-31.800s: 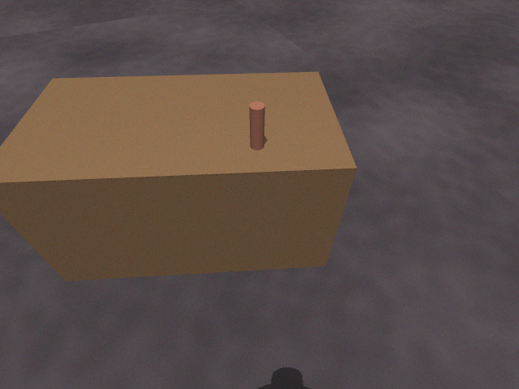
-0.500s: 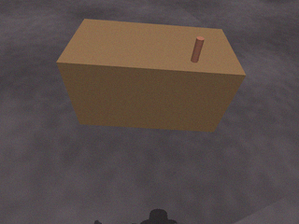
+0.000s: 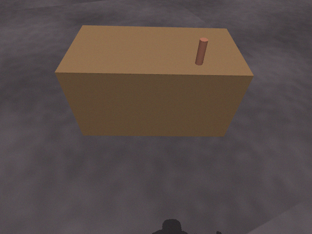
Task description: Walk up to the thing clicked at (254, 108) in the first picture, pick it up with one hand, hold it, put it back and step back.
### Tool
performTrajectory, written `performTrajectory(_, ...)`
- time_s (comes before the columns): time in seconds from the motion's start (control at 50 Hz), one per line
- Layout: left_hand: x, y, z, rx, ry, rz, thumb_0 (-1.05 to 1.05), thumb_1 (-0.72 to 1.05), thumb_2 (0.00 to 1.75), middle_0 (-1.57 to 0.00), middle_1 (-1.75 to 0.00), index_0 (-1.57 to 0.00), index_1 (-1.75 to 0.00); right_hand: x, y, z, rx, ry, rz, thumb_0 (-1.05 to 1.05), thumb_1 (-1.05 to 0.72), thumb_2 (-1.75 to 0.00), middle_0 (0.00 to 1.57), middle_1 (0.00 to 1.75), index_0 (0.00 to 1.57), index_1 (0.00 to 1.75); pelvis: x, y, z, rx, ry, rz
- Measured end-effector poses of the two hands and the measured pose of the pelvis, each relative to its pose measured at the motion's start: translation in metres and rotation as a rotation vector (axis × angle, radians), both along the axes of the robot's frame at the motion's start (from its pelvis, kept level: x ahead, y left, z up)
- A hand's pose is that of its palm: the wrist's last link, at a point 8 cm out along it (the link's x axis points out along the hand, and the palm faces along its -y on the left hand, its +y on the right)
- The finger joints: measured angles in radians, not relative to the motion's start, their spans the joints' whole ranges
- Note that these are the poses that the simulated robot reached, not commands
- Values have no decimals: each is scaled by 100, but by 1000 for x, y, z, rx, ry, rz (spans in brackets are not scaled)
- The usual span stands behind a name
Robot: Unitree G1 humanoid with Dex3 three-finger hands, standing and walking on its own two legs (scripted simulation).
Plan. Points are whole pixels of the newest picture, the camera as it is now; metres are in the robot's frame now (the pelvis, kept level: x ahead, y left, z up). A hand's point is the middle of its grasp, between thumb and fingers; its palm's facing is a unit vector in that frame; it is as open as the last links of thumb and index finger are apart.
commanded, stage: step back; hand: right
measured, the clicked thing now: (201, 52) +1.08 -0.23 -0.09
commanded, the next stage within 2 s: stand in 0.46 s
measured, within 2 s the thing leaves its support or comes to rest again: neither
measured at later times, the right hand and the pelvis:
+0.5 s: hand out of the picture +0.11 -0.27 -0.15, palm faces +0.00 +0.94 -0.34, open 7.4 cm; pelvis +0.04 -0.02 +0.01, yaw +0 degrees
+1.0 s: hand out of the picture +0.11 -0.27 -0.14, palm faces +0.00 +0.95 -0.32, open 7.4 cm; pelvis +0.02 -0.02 +0.02, yaw -1 degrees
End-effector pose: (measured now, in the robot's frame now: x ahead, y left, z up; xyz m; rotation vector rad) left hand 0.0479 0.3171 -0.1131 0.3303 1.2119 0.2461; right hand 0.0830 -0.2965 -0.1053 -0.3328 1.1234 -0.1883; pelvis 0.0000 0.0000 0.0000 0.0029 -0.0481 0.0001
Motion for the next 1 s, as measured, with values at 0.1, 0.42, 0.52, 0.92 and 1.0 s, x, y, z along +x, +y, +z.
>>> performTrajectory(0.1, 35, -6, 4, 7, -46, -34, 0, 91, 89, -21, -30, -20, -30, -6, -9, -2, 0, 32, -28, 0, -90, -89, 20, 30, 21, 30, 8, -9, 1, 1, -3, -13)
performTrajectory(0.42, 103, -41, 10, -38, -124, -63, 0, 91, 89, -21, -30, -20, -30, 9, -18, -11, 16, 108, -66, 0, -91, -89, 20, 30, 20, 30, 34, -16, 4, -1, 13, -6)
performTrajectory(0.52, 112, -41, 10, -51, -129, -60, 0, 91, 89, -21, -30, -20, -30, 18, -15, -4, 12, 90, -59, 0, -91, -89, 20, 30, 20, 30, 36, -15, 8, 0, 9, -9)
performTrajectory(0.92, 53, -36, 14, -33, -16, -31, 0, 91, 89, -21, -30, -20, -30, 26, -16, 5, 29, 35, -36, 0, -91, -89, 20, 30, 20, 30, 21, -18, 16, 1, -16, -11)
performTrajectory(1.0, 39, -36, 14, -27, 3, -24, 0, 91, 89, -21, -30, -20, -30, 16, -18, 2, 35, 55, -38, 0, -91, -89, 20, 30, 20, 30, 17, -20, 17, 2, -17, -10)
